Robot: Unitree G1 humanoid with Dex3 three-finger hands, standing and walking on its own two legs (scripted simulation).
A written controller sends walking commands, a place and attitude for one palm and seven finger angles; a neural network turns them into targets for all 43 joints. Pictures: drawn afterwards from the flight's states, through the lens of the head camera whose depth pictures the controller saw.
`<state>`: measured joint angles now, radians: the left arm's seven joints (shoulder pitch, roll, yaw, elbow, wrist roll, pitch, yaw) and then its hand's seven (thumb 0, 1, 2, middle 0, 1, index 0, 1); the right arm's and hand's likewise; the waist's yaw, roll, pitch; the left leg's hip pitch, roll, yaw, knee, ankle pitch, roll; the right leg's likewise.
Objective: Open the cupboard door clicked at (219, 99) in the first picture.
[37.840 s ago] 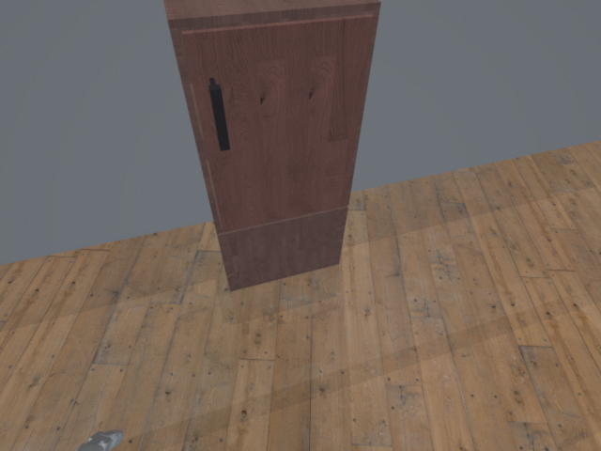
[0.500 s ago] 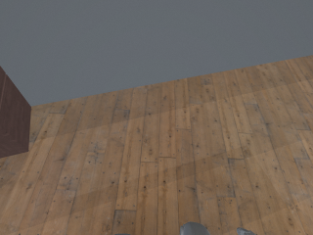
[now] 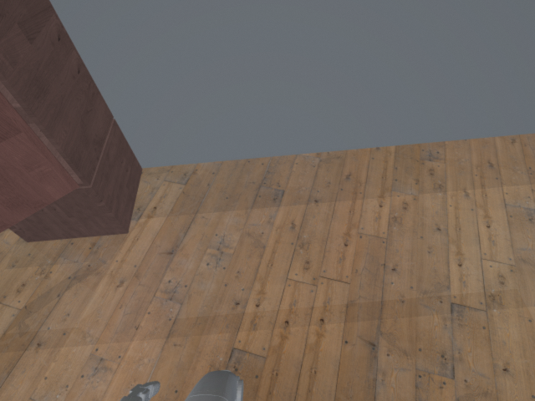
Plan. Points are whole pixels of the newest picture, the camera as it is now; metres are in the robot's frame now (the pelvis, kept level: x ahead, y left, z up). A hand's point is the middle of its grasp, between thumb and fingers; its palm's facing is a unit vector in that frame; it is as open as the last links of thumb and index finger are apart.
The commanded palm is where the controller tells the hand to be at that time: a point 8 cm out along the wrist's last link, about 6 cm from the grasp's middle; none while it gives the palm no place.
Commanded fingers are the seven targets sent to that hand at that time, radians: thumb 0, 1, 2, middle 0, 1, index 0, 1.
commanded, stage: turn to face it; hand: left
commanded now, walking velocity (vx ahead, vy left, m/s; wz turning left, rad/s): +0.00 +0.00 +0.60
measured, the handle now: out of the picture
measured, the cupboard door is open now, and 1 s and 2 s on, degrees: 39 39 39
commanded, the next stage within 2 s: take the last steps up to it in 1.06 s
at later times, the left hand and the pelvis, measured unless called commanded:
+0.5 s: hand out of the picture +0.01 +0.28 -0.17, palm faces +0.33 -0.91 -0.24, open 7.4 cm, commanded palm none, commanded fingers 0.00 0.90 0.90 -0.20 -0.30 -0.20 -0.30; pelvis +0.01 +0.05 +0.00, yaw +18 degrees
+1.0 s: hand out of the picture +0.00 +0.20 -0.15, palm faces +0.54 -0.80 -0.26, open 7.4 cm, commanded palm none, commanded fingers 0.00 0.90 0.90 -0.20 -0.30 -0.20 -0.30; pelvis +0.03 +0.00 +0.00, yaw +35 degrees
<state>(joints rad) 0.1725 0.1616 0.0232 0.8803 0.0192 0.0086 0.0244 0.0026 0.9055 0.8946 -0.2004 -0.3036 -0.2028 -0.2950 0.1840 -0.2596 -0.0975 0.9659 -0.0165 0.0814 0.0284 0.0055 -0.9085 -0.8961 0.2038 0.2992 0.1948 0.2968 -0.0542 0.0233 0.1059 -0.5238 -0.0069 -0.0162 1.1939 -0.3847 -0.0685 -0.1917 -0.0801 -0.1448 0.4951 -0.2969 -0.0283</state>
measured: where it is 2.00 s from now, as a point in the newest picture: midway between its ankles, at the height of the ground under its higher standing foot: outside the picture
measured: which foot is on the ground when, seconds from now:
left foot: up 0.00-0.26, down 0.28-0.76, up 0.78-1.00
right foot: down 0.00-0.28, up 0.30-0.74, down 0.76-1.00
